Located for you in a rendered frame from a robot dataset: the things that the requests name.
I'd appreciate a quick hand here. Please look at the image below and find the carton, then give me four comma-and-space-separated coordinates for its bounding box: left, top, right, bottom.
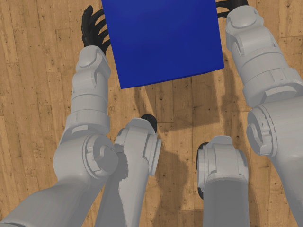
101, 0, 224, 89

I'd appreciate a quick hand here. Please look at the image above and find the right robot upper arm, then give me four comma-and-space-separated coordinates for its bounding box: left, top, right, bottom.
246, 96, 303, 227

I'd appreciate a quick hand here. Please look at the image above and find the left robot hand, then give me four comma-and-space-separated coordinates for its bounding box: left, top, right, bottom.
81, 5, 111, 55

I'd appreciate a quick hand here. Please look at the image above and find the right robot hand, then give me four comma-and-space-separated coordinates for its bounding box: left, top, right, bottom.
216, 0, 248, 18

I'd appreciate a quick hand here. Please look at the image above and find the robot left forearm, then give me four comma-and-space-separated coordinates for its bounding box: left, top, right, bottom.
58, 45, 111, 147

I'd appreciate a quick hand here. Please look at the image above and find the left robot upper arm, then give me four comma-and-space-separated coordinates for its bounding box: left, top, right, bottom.
0, 133, 118, 227

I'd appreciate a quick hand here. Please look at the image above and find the robot right forearm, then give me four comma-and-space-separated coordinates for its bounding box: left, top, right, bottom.
225, 5, 303, 108

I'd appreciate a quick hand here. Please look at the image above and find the robot right foot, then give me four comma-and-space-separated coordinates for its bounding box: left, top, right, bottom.
196, 142, 208, 200

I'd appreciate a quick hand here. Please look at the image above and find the robot right thigh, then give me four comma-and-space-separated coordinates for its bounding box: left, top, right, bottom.
197, 143, 250, 227

